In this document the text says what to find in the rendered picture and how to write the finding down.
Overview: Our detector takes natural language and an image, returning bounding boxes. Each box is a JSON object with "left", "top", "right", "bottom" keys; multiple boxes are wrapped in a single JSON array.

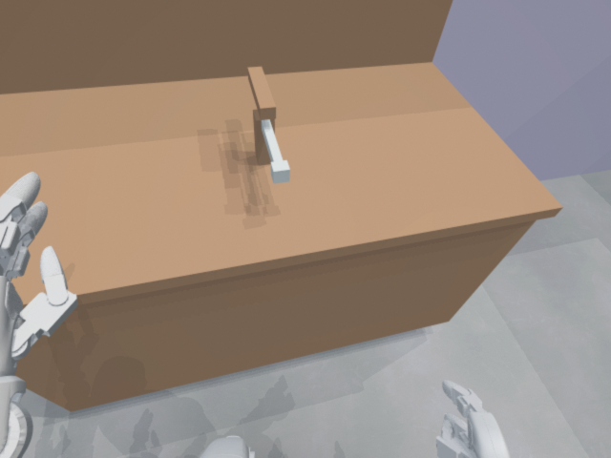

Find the counter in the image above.
[{"left": 0, "top": 0, "right": 563, "bottom": 412}]

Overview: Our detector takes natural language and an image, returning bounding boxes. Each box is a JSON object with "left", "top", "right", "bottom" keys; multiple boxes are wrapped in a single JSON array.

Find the robot right hand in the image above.
[{"left": 436, "top": 380, "right": 511, "bottom": 458}]

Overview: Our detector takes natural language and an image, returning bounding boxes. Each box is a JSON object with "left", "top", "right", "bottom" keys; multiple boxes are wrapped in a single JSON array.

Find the tap lever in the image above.
[{"left": 262, "top": 119, "right": 290, "bottom": 184}]

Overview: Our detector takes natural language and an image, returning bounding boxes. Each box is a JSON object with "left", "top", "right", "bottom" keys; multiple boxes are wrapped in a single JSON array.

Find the left robot forearm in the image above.
[{"left": 0, "top": 376, "right": 33, "bottom": 458}]

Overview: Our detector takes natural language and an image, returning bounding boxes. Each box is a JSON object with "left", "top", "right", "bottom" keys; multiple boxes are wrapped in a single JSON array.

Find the robot left hand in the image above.
[{"left": 0, "top": 172, "right": 77, "bottom": 377}]

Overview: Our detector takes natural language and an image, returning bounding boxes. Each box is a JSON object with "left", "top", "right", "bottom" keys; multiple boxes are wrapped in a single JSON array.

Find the robot left thigh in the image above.
[{"left": 200, "top": 437, "right": 255, "bottom": 458}]

